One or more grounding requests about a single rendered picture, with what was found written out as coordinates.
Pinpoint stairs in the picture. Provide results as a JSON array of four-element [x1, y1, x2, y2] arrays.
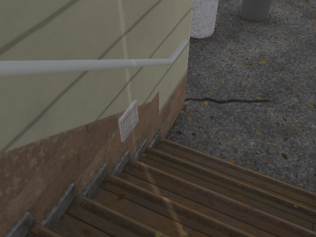
[[25, 137, 316, 237]]

